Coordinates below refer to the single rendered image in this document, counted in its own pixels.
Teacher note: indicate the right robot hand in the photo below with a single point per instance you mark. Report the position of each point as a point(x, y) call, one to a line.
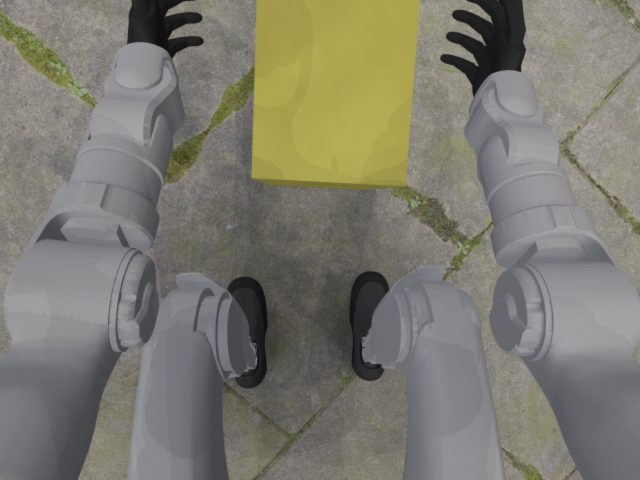
point(504, 48)

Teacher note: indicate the left robot shin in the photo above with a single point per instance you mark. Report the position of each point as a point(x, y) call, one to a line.
point(199, 280)

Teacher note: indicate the robot left forearm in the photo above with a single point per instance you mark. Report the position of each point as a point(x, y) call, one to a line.
point(113, 191)

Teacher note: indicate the left robot thigh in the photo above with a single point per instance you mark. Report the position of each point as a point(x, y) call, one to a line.
point(177, 431)

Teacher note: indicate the left robot hand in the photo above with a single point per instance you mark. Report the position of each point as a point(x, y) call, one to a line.
point(147, 23)

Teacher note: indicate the robot left upper arm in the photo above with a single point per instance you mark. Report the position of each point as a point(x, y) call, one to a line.
point(73, 309)

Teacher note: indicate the carton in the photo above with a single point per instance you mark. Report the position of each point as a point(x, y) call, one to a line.
point(333, 89)

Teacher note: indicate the robot right upper arm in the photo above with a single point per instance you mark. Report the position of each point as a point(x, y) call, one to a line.
point(576, 326)

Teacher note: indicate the robot right forearm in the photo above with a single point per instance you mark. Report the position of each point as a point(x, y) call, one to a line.
point(533, 210)

